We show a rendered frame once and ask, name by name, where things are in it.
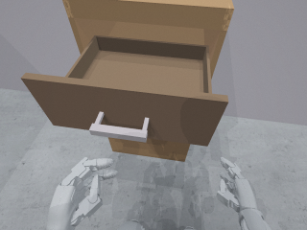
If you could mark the robot right hand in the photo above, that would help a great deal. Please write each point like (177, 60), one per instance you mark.
(239, 195)

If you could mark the handle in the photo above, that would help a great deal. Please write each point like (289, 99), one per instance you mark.
(118, 132)

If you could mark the robot right forearm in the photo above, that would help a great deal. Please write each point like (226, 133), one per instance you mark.
(252, 219)

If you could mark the drawer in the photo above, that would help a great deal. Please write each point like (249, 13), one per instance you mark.
(132, 79)

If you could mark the cabinet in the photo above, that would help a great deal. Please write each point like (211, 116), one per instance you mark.
(198, 22)

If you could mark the robot left hand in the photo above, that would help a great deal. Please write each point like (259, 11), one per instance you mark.
(68, 196)

